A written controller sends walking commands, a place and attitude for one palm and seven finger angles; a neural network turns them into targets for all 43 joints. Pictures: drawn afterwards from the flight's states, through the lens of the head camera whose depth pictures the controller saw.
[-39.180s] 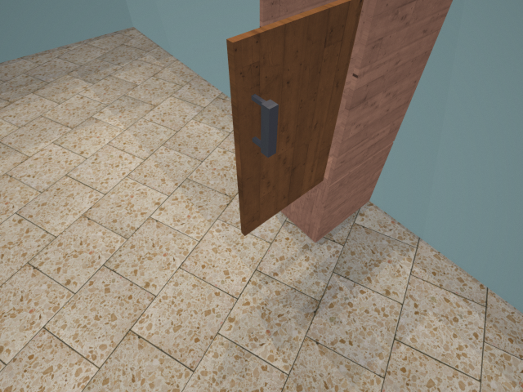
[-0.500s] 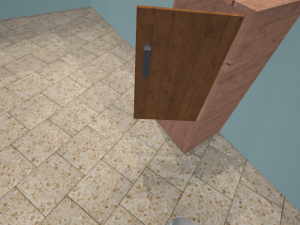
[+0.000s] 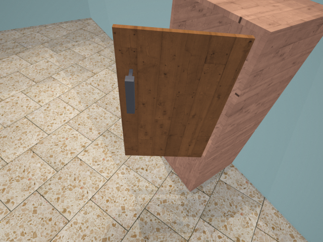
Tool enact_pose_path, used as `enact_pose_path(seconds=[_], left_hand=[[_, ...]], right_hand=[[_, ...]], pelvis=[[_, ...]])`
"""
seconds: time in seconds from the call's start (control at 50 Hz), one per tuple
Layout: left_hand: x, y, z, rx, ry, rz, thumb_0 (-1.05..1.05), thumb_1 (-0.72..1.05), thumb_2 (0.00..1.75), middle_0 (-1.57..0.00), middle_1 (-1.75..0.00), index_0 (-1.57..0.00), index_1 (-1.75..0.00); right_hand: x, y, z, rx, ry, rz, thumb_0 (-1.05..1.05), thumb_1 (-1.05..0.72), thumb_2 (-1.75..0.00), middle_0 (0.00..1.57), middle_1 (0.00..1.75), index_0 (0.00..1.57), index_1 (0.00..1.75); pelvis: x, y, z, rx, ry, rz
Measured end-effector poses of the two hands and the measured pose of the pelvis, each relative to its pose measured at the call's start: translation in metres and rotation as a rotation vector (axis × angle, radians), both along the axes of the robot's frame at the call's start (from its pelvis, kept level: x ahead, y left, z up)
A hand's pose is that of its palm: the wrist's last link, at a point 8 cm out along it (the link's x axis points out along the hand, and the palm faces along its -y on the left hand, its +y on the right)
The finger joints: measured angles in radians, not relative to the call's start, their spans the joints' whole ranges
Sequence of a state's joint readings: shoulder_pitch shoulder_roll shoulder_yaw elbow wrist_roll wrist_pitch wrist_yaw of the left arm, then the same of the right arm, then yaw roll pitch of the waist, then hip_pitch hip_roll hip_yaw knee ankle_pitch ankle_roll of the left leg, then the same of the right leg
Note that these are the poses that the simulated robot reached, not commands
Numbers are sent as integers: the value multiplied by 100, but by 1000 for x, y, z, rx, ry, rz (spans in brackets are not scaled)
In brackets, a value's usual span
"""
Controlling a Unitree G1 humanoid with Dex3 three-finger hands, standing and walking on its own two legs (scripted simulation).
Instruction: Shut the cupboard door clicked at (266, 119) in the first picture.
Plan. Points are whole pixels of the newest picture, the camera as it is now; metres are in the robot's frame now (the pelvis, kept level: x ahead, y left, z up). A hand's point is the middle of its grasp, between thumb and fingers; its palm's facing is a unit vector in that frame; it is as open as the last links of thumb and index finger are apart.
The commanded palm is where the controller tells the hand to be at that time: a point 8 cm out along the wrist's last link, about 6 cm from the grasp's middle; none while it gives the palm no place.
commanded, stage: come to a stop and stand still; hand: left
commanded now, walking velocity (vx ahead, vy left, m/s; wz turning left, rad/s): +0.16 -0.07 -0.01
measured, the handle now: (130, 91) +0.51 +0.13 +0.08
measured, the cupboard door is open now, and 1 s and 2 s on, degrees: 57 57 57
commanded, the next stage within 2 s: look again from close up in 1.04 s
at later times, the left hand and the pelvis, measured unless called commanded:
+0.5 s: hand out of the picture +0.12 +0.15 -0.16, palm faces +0.07 -0.97 -0.23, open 7.3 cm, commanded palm none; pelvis +0.06 -0.03 +0.01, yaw +2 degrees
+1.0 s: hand out of the picture +0.07 +0.22 -0.15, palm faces +0.00 -0.96 -0.27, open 7.4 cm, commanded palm none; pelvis +0.04 +0.03 +0.01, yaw -1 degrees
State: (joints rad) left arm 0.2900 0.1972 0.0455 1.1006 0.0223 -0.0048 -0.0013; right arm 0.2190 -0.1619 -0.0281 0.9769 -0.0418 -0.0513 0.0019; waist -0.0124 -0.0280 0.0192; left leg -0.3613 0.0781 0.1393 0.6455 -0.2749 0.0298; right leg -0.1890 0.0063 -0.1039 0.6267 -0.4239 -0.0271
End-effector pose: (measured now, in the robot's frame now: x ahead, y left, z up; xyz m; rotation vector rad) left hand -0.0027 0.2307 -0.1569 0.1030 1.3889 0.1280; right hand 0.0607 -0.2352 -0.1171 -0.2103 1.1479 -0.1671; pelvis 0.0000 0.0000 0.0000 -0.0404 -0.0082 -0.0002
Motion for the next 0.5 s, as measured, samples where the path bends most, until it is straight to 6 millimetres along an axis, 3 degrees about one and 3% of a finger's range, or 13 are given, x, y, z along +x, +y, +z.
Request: enact_pose_path(seconds=[0.06,0.16,0.28,0.4,0.5], left_hand=[[15,-5,3,-7,30,-11,0,92,90,-20,-30,-20,-30],[59,-20,18,3,-26,7,0,92,90,-20,-30,-20,-30],[100,-37,18,62,-85,-10,0,92,90,-20,-30,-20,-30],[115,-43,28,85,-93,-10,0,91,90,-20,-30,-20,-30],[114,-29,30,91,-115,15,0,91,90,-20,-30,-20,-30]], right_hand=[[18,3,4,5,-8,5,0,-91,-89,19,29,20,30],[24,-12,7,-9,89,-1,-1,-94,-89,20,30,20,30],[31,-40,-15,33,190,-41,0,-92,-89,20,30,20,30],[48,-55,-19,27,210,-41,0,-91,-89,20,30,20,30],[68,-48,-8,9,165,4,0,-91,-90,19,29,20,29]], pelvis=[[18,-4,4,14,1,-8],[42,-16,16,18,0,8],[65,-43,5,52,-6,16],[67,-44,8,49,5,30],[61,-35,12,53,15,41]])
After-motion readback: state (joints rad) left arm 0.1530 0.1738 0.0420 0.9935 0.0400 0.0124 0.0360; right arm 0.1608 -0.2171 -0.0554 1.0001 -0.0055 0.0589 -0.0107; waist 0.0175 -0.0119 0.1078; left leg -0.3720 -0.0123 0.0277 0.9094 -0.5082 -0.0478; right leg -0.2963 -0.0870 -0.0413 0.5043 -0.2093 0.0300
